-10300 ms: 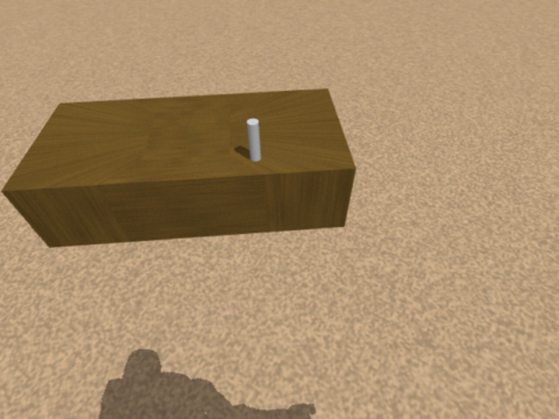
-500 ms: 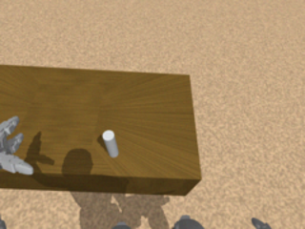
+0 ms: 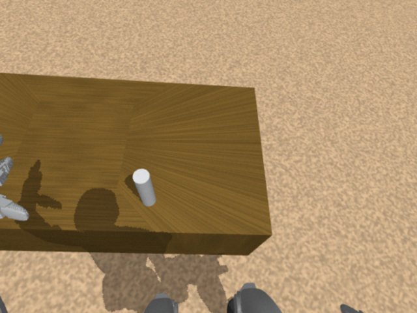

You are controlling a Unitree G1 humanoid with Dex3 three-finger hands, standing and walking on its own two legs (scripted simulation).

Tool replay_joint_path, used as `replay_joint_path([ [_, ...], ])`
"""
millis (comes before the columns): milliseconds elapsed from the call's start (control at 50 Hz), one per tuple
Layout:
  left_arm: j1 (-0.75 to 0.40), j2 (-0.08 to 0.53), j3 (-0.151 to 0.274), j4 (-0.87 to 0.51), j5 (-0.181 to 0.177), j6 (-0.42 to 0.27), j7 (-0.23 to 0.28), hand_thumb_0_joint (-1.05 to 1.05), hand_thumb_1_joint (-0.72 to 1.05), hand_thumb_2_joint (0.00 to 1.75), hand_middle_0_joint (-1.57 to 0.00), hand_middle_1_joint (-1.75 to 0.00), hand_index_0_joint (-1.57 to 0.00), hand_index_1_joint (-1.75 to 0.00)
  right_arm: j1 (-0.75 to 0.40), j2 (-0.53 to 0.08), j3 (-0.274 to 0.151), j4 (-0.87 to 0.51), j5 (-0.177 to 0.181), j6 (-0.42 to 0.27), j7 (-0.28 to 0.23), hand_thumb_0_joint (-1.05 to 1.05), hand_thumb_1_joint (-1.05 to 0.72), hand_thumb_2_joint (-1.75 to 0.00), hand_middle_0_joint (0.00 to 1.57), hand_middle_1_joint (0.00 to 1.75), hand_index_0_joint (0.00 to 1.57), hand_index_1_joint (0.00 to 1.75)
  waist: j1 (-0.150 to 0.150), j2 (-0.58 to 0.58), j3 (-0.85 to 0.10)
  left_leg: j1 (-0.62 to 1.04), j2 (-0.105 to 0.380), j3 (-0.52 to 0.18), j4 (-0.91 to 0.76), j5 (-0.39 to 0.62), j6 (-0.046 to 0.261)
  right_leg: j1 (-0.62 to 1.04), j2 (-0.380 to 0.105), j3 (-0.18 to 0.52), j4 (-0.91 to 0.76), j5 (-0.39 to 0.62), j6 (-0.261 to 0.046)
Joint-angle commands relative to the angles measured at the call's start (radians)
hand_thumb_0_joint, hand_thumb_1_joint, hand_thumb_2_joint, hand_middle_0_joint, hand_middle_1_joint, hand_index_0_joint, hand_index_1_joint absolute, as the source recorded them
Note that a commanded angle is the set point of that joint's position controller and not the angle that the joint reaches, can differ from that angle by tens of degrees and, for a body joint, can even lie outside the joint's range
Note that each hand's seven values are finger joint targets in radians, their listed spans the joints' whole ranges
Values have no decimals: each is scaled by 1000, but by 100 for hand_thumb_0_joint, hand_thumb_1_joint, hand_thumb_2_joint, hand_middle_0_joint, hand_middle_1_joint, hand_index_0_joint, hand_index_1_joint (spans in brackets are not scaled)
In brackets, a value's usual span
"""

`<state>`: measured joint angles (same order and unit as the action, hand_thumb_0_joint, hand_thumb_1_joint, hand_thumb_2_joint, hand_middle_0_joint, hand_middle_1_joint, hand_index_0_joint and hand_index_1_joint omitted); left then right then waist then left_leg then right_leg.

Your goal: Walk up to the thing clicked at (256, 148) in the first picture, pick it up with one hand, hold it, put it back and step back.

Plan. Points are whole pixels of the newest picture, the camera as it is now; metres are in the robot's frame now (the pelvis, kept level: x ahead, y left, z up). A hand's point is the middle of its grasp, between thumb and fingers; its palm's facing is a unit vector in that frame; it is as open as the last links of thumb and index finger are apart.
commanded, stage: go down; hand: left
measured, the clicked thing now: (145, 189) +0.47 +0.16 -0.26
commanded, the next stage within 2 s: none
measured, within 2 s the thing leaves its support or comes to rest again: neither
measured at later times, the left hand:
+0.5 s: hand (10, 174) +0.39 +0.36 +0.01, palm faces +0.11 -0.99 -0.08, open 17.3 cm
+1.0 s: hand (8, 169) +0.40 +0.37 +0.00, palm faces +0.11 -0.99 -0.07, open 17.2 cm
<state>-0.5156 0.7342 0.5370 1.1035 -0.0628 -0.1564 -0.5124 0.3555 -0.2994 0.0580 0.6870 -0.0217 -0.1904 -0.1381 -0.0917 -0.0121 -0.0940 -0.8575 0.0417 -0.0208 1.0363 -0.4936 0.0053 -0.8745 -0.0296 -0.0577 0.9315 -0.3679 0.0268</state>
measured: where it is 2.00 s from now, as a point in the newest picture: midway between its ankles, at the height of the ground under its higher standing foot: outside the picture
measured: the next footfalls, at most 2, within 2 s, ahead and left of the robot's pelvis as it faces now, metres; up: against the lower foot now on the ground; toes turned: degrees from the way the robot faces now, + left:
none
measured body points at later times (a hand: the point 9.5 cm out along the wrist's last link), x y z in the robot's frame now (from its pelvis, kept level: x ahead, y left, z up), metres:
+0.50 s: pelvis +0.00 +0.00 -0.01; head +0.13 +0.04 +0.42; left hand +0.38 +0.41 +0.02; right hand +0.07 -0.28 -0.10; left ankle +0.00 +0.11 -0.67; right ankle +0.04 -0.14 -0.67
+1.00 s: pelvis -0.01 +0.00 -0.03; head +0.14 +0.05 +0.40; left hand +0.39 +0.42 +0.01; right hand +0.05 -0.27 -0.12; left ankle +0.00 +0.11 -0.67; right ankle +0.04 -0.14 -0.67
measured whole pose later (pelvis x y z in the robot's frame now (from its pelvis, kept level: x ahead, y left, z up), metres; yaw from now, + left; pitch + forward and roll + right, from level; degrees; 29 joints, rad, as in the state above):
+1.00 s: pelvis -0.01 +0.00 -0.03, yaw +0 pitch +23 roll -4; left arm -0.66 0.85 0.62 1.18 -0.08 -0.23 -0.60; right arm 0.33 -0.31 0.10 0.68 -0.04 -0.18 -0.12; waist -0.13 -0.02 -0.09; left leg -1.05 0.04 -0.05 1.18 -0.53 0.01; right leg -1.05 -0.03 -0.07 1.05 -0.40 0.03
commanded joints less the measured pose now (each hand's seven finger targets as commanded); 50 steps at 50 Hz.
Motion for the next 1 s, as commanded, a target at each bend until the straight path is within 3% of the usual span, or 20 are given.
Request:
replay_joint_path([
  [0, -289, 379, 72, -202, -32, -68, 0, 0, -55, 3, -7, -3, -6, -3, 100, -193, -77, -68, 4, -34, -25, 0, -89, -90, 20, 30, 20, 30, 22, 169, -374, 227, -15, -20, -149, 340, -9, 203, 32, 7, -70, 181, -56],
  [40, -307, 379, 67, -220, -32, -73, -3, 0, -61, 5, -9, -5, -6, -7, 101, -196, -79, -63, 2, -33, -24, 0, -90, -90, 20, 30, 20, 30, 19, 191, -396, 276, -11, -30, -143, 403, -15, 175, 33, 6, -64, 200, -58],
  [80, -306, 380, 75, -207, -35, -75, -6, 0, -48, 4, -7, -3, -6, -4, 109, -200, -79, -55, 2, -32, -23, 0, -89, -89, 20, 30, 20, 30, 18, 191, -382, 284, -7, -39, -137, 428, -19, 147, 34, 1, -57, 198, -60],
  [140, -321, 399, 86, -211, -35, -80, -15, 0, -48, 5, -8, -3, -6, -4, 111, -200, -74, -51, -5, -29, -22, 0, -89, -90, 20, 30, 20, 30, 19, 190, -408, 285, -8, -37, -112, 480, -15, 148, 31, 3, -54, 230, -58],
  [180, -298, 396, 88, -195, -35, -82, -18, 0, -50, 4, -8, -3, -6, -4, 104, -195, -71, -50, -4, -26, -20, 0, -89, -90, 20, 30, 20, 30, 29, 208, -388, 272, -10, -37, -116, 473, -17, 140, 30, 2, -50, 223, -60],
  [340, -324, 402, 89, -179, -39, -94, -35, 0, -48, 4, -7, -3, -6, -4, 102, -196, -68, -61, -6, -21, -14, 0, -88, -89, 20, 30, 20, 30, 17, 167, -402, 218, -18, -23, -94, 431, -6, 169, 25, 16, -44, 231, -54],
  [480, -355, 417, 102, -169, -42, -110, -46, 0, -50, 6, -7, -3, -5, -5, 108, -207, -67, -49, -13, -19, -9, 0, -89, -90, 20, 30, 20, 30, 8, 200, -434, 271, -8, -47, -66, 527, -16, 90, 28, -1, -12, 251, -56],
  [560, -400, 461, 116, -172, -35, -122, -48, 0, -48, 6, -7, -3, -5, -5, 101, -204, -59, -48, -17, -17, -6, 0, -89, -90, 20, 30, 20, 30, 12, 220, -417, 229, -9, -50, -69, 452, -18, 70, 28, -1, 0, 200, -61],
  [700, -417, 486, 119, -133, -33, -123, -52, 0, -46, 6, -7, -4, -5, -5, 86, -205, -52, -75, -10, -16, -7, 0, -88, -89, 20, 30, 20, 30, 6, 188, -394, 113, -18, -34, -87, 208, -3, 96, 28, 14, -11, 83, -56],
  [720, -393, 463, 111, -105, -37, -121, -53, 0, -45, 6, -6, -4, -5, -4, 86, -208, -52, -77, -8, -16, -8, 0, -88, -89, 20, 30, 20, 30, -2, 179, -394, 108, -16, -36, -90, 196, -3, 101, 29, 13, -6, 81, -55],
  [880, -427, 501, 130, -111, -45, -133, -79, 0, -47, 6, -6, -3, -4, -4, 109, -216, -42, -58, -15, -16, -9, 0, -89, -90, 20, 30, 20, 30, -5, 239, -456, 192, -10, -58, -25, 410, -19, 6, 30, -4, 40, 167, -62],
  [940, -434, 534, 153, -140, -51, -137, -84, 0, -47, 7, -6, -3, -4, -5, 112, -213, -40, -58, -14, -16, -9, 0, -89, -90, 20, 30, 20, 30, 6, 228, -469, 164, -19, -47, -14, 405, -12, 48, 26, 7, 37, 186, -59],
  [980, -427, 523, 148, -139, -50, -136, -86, 0, -48, 7, -7, -4, -4, -5, 110, -212, -39, -65, -15, -15, -5, 0, -89, -90, 20, 30, 20, 30, 6, 215, -469, 137, -23, -42, -16, 377, -9, 73, 23, 12, 38, 181, -59],
])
